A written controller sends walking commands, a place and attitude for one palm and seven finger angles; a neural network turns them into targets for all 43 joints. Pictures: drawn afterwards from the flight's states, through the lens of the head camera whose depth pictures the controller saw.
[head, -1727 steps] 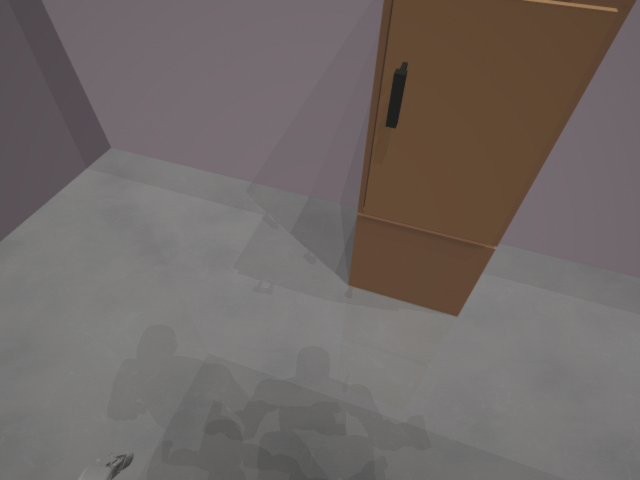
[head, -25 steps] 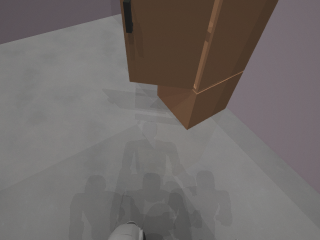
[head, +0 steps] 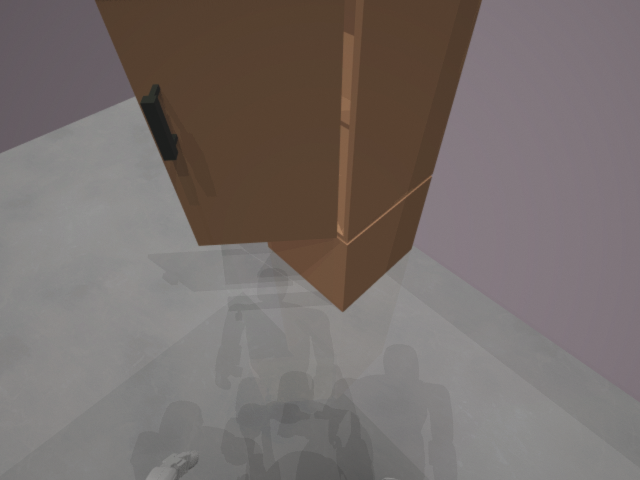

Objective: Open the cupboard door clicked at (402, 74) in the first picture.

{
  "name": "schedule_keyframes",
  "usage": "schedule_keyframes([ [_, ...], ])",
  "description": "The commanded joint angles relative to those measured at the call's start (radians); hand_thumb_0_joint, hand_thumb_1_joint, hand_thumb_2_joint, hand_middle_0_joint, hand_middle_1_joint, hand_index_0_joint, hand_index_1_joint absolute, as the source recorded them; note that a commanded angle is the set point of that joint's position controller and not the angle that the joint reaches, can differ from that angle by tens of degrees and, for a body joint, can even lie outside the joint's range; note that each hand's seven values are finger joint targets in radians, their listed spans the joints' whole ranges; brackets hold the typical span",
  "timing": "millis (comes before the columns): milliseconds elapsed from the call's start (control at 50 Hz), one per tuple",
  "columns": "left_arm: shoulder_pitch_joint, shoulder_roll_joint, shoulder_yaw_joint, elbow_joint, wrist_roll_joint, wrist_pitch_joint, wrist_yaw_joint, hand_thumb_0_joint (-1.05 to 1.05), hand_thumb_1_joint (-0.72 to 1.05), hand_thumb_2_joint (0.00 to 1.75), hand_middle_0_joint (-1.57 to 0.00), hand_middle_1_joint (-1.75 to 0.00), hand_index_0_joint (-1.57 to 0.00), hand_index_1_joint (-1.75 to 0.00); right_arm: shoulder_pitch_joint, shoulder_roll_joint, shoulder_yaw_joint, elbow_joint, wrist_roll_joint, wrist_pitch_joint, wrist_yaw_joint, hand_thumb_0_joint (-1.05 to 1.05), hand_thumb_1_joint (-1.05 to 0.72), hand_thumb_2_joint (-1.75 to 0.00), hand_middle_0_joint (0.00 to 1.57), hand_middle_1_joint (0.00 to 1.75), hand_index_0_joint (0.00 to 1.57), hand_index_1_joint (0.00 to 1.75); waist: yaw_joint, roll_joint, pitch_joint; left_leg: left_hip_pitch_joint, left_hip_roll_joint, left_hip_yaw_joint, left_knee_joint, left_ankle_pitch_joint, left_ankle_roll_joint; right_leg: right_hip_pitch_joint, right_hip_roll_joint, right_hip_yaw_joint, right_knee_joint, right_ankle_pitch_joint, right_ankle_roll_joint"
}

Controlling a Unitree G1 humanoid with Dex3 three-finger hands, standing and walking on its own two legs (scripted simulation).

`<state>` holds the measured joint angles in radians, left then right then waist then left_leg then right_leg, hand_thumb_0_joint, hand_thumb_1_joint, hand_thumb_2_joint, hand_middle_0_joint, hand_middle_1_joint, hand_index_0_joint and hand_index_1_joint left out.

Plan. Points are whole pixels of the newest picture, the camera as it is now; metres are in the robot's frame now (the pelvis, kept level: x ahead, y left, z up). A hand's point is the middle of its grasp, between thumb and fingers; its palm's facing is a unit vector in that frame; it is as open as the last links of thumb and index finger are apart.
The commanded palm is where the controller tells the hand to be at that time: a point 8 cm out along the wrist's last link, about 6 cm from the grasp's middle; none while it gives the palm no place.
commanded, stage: take the last steps up to it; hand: left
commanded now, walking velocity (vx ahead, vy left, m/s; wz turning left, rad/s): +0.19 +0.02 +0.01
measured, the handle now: (162, 122) +0.68 +0.29 +0.06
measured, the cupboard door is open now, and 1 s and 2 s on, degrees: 49 49 49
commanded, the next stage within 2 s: come to a stop and stand still in 0.10 s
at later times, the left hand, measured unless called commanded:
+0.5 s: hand out of the picture +0.11 +0.19 -0.18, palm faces +0.06 -0.99 -0.15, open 7.3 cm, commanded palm none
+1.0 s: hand out of the picture +0.10 +0.13 -0.15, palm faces +0.01 -0.97 -0.23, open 7.3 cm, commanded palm none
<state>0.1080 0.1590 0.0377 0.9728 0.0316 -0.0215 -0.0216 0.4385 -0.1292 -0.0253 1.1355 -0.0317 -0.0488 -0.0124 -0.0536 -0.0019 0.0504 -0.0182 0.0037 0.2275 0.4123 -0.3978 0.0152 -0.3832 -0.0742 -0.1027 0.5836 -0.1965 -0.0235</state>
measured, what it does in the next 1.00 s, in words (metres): steps on the spot: left foot, then right foot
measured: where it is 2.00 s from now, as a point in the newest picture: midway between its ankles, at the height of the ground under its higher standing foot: outside the picture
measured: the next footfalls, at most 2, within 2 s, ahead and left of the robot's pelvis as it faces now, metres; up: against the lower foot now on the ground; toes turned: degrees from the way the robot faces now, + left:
left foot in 0.34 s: +0.19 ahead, +0.12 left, +0.00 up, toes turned +6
right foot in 0.80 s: +0.08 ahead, -0.15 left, +0.00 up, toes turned -3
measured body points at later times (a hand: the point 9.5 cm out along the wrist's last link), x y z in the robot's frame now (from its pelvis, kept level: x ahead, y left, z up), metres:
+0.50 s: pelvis +0.11 +0.03 +0.01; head +0.14 +0.05 +0.45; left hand +0.11 +0.25 -0.17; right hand +0.21 -0.20 -0.13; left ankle +0.15 +0.12 -0.73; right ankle +0.05 -0.10 -0.70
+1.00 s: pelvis +0.08 -0.05 +0.02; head +0.09 -0.07 +0.47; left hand +0.10 +0.18 -0.13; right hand +0.07 -0.29 -0.15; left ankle +0.08 +0.10 -0.69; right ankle +0.04 -0.15 -0.73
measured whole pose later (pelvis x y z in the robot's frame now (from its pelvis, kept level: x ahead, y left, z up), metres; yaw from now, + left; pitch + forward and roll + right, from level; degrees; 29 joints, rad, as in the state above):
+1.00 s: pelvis +0.08 -0.05 +0.02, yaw -1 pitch +0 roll +2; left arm 0.28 0.14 0.01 1.07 0.03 -0.01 0.02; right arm 0.28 -0.22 -0.06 1.10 -0.02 0.05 0.00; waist 0.00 0.02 0.02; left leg -0.34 0.01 0.04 0.72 -0.36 -0.04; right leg -0.13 -0.04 -0.03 0.42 -0.29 -0.01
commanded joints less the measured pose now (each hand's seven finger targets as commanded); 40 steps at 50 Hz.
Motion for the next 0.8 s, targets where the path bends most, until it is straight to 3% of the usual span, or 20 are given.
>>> schedule_keyframes([
  [0, 0.417, 0.247, 0.066, 0.084, -0.014, -0.04, 0.025, 0.0, 0.9, 0.9, -0.2, -0.3, -0.2, -0.3, 0.008, -0.092, -0.017, -0.072, 0.027, -0.02, -0.002, 0.0, -0.9, -0.9, 0.2, 0.3, 0.2, 0.3, 0.17, -0.267, -0.218, -0.541, -0.015, -0.037, 0.657, -0.183, -0.022, 0.693, -0.378, 0.499, -0.189, 0.47, -0.239],
  [20, 0.391, 0.229, 0.06, 0.08, -0.023, -0.042, 0.036, 0.0, 0.9, 0.9, -0.2, -0.3, -0.2, -0.3, -0.062, -0.116, -0.022, -0.082, 0.027, -0.012, -0.005, 0.0, -0.9, -0.9, 0.2, 0.3, 0.2, 0.3, 0.177, -0.173, -0.169, -0.584, 0.024, -0.178, 0.777, -0.207, -0.013, 0.602, -0.384, 0.467, -0.225, 0.51, -0.259],
  [40, 0.32, 0.182, 0.052, 0.072, -0.022, -0.041, 0.044, 0.0, 0.9, 0.9, -0.2, -0.3, -0.2, -0.3, -0.107, -0.1, -0.026, -0.087, 0.026, -0.004, -0.004, 0.0, -0.9, -0.9, 0.2, 0.3, 0.2, 0.3, 0.147, -0.181, -0.114, -0.587, 0.058, -0.211, 0.794, -0.142, -0.016, 0.5, -0.34, 0.411, -0.241, 0.494, -0.231],
  [80, 0.22, 0.119, 0.028, 0.048, -0.025, -0.044, 0.046, 0.0, 0.9, 0.9, -0.2, -0.3, -0.2, -0.3, -0.116, -0.059, -0.019, -0.077, 0.021, 0.01, -0.001, 0.0, -0.9, -0.9, 0.2, 0.3, 0.2, 0.3, 0.088, -0.079, -0.042, -0.543, 0.096, -0.226, 0.734, -0.02, -0.027, 0.337, -0.274, 0.248, -0.288, 0.469, -0.167],
  [120, 0.181, 0.082, 0.016, 0.049, -0.02, -0.052, 0.044, 0.0, 0.9, 0.9, -0.2, -0.3, -0.2, -0.3, -0.065, -0.025, -0.015, -0.053, 0.015, 0.027, 0.005, 0.0, -0.9, -0.9, 0.2, 0.3, 0.2, 0.3, 0.043, -0.106, -0.043, -0.446, 0.093, -0.197, 0.612, 0.03, -0.043, 0.234, -0.219, 0.134, -0.323, 0.416, -0.133],
  [180, 0.174, 0.079, 0.02, 0.052, -0.012, -0.055, 0.042, 0.0, 0.9, 0.9, -0.2, -0.3, -0.2, -0.3, -0.064, -0.002, -0.013, -0.047, 0.013, 0.033, 0.012, 0.0, -0.9, -0.9, 0.2, 0.3, 0.2, 0.3, 0.04, -0.111, -0.044, -0.379, 0.074, -0.15, 0.423, 0.073, -0.053, 0.203, -0.189, 0.083, -0.327, 0.374, -0.134],
  [220, 0.169, 0.089, 0.017, 0.062, -0.013, -0.049, 0.043, 0.0, 0.9, 0.9, -0.2, -0.3, -0.2, -0.3, -0.095, -0.002, -0.005, -0.052, 0.017, 0.03, 0.007, 0.0, -0.9, -0.9, 0.2, 0.3, 0.2, 0.3, 0.046, -0.111, -0.044, -0.342, 0.052, -0.147, 0.29, 0.094, -0.059, 0.227, -0.18, 0.082, -0.282, 0.478, -0.132],
  [280, 0.144, 0.106, 0.008, 0.079, -0.023, -0.029, 0.053, 0.0, 0.9, 0.9, -0.2, -0.3, -0.2, -0.3, -0.074, -0.042, -0.002, -0.04, 0.018, 0.029, 0.0, 0.0, -0.9, -0.9, 0.2, 0.3, 0.2, 0.3, 0.018, -0.106, -0.07, -0.146, 0.036, -0.162, 0.036, 0.363, -0.06, 0.178, -0.13, 0.045, -0.157, 0.439, -0.063],
  [300, 0.168, 0.092, 0.004, 0.08, -0.026, -0.02, 0.056, 0.0, 0.9, 0.9, -0.2, -0.3, -0.2, -0.3, -0.068, -0.091, -0.011, -0.039, 0.015, 0.021, -0.005, 0.0, -0.9, -0.9, 0.2, 0.3, 0.2, 0.3, 0.028, -0.013, -0.103, -0.067, 0.098, -0.204, 0.027, 0.611, -0.043, 0.148, -0.088, 0.035, -0.108, 0.316, -0.023],
  [320, 0.208, 0.069, -0.003, 0.083, -0.032, -0.01, 0.063, 0.0, 0.9, 0.9, -0.2, -0.3, -0.2, -0.3, -0.072, -0.15, -0.017, -0.048, 0.016, 0.017, -0.014, 0.0, -0.9, -0.9, 0.2, 0.3, 0.2, 0.3, 0.041, 0.089, -0.135, -0.03, 0.209, -0.302, 0.052, 0.876, 0.011, 0.124, -0.047, 0.019, -0.083, 0.121, 0.015],
  [340, 0.219, 0.062, -0.006, 0.086, -0.028, 0.003, 0.068, 0.0, 0.9, 0.9, -0.2, -0.3, -0.2, -0.3, -0.082, -0.184, -0.025, -0.054, 0.019, 0.026, -0.021, 0.0, -0.9, -0.9, 0.2, 0.3, 0.2, 0.3, 0.041, 0.138, -0.112, -0.072, 0.272, -0.337, 0.04, 0.93, 0.062, 0.136, -0.013, 0.014, -0.064, -0.099, 0.029],
  [400, 0.223, 0.084, -0.001, 0.088, -0.027, 0.047, 0.063, 0.0, 0.9, 0.9, -0.2, -0.3, -0.2, -0.3, -0.141, -0.195, -0.027, -0.075, 0.019, 0.043, -0.045, 0.0, -0.9, -0.9, 0.2, 0.3, 0.2, 0.3, 0.042, 0.259, -0.023, -0.164, 0.323, -0.399, -0.078, 0.952, 0.139, 0.101, 0.01, 0.036, 0.158, -0.355, 0.048],
  [460, 0.211, 0.106, 0.019, 0.064, -0.02, 0.067, 0.057, 0.0, 0.9, 0.9, -0.2, -0.3, -0.2, -0.3, -0.15, -0.227, -0.044, -0.107, 0.013, 0.057, -0.063, 0.0, -0.9, -0.9, 0.2, 0.3, 0.2, 0.3, 0.031, 0.168, -0.08, -0.131, 0.372, -0.407, -0.042, 1.002, 0.198, 0.01, 0.018, 0.119, 0.407, -0.389, 0.039],
  [540, 0.186, 0.098, 0.036, 0.022, -0.017, 0.078, 0.048, 0.0, 0.9, 0.9, -0.2, -0.3, -0.2, -0.3, -0.195, -0.235, -0.058, -0.142, 0.01, 0.064, -0.063, 0.0, -0.9, -0.9, 0.2, 0.3, 0.2, 0.3, 0.039, 0.053, -0.146, -0.094, 0.361, -0.368, -0.033, 0.818, 0.195, -0.073, 0.038, 0.139, 0.541, -0.309, 0.054],
  [580, 0.179, 0.095, 0.041, 0.004, -0.015, 0.083, 0.044, 0.0, 0.9, 0.9, -0.2, -0.3, -0.2, -0.3, -0.219, -0.234, -0.061, -0.152, 0.008, 0.063, -0.056, 0.0, -0.9, -0.9, 0.2, 0.3, 0.2, 0.3, 0.042, 0.106, -0.152, -0.122, 0.345, -0.352, -0.066, 0.65, 0.175, -0.071, 0.037, 0.138, 0.523, -0.283, 0.061],
  [680, 0.166, 0.064, 0.028, -0.006, -0.013, 0.068, 0.031, 0.0, 0.9, 0.9, -0.2, -0.3, -0.2, -0.3, -0.232, -0.238, -0.07, -0.15, -0.004, 0.069, -0.03, 0.0, -0.9, -0.9, 0.2, 0.3, 0.2, 0.3, 0.03, 0.203, -0.138, -0.202, 0.296, -0.366, -0.126, 0.201, 0.128, 0.077, 0.038, 0.059, 0.181, -0.298, 0.045],
  [720, 0.237, 0.055, 0.023, 0.031, -0.016, 0.053, 0.032, 0.0, 0.9, 0.9, -0.2, -0.3, -0.2, -0.3, -0.244, -0.229, -0.07, -0.144, -0.001, 0.073, -0.02, 0.0, -0.9, -0.9, 0.2, 0.3, 0.2, 0.3, 0.065, 0.18, -0.14, -0.281, 0.241, -0.338, -0.118, 0.027, 0.083, 0.224, 0.062, 0.015, -0.032, -0.175, 0.037],
  [740, 0.279, 0.068, 0.022, 0.052, -0.013, 0.041, 0.034, 0.0, 0.9, 0.9, -0.2, -0.3, -0.2, -0.3, -0.242, -0.203, -0.066, -0.138, 0.004, 0.073, -0.014, 0.0, -0.9, -0.9, 0.2, 0.3, 0.2, 0.3, 0.084, 0.111, -0.125, -0.335, 0.18, -0.29, -0.075, -0.018, 0.042, 0.314, 0.061, 0.013, -0.161, -0.093, 0.035],
  [760, 0.295, 0.117, 0.025, 0.063, -0.007, 0.031, 0.042, 0.0, 0.9, 0.9, -0.2, -0.3, -0.2, -0.3, -0.235, -0.143, -0.055, -0.14, 0.015, 0.078, -0.008, 0.0, -0.9, -0.9, 0.2, 0.3, 0.2, 0.3, 0.089, -0.043, -0.1, -0.415, 0.093, -0.23, 0.031, -0.085, -0.011, 0.339, -0.047, 0.149, -0.299, -0.217, 0.007],
  [780, 0.252, 0.185, 0.028, 0.052, -0.004, 0.023, 0.048, 0.0, 0.9, 0.9, -0.2, -0.3, -0.2, -0.3, -0.26, -0.084, -0.038, -0.163, 0.02, 0.083, 0.002, 0.0, -0.9, -0.9, 0.2, 0.3, 0.2, 0.3, 0.083, -0.278, -0.012, -0.461, 0.02, -0.171, 0.15, -0.066, -0.055, 0.201, -0.227, 0.389, -0.451, -0.458, -0.061],
])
